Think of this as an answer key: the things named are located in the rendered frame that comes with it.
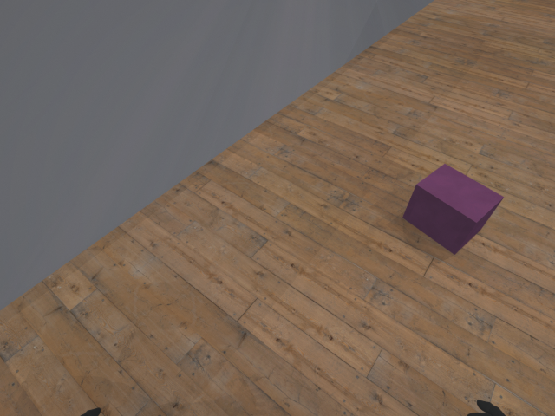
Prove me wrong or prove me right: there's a carton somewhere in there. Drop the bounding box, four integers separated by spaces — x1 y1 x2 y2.
403 164 504 255

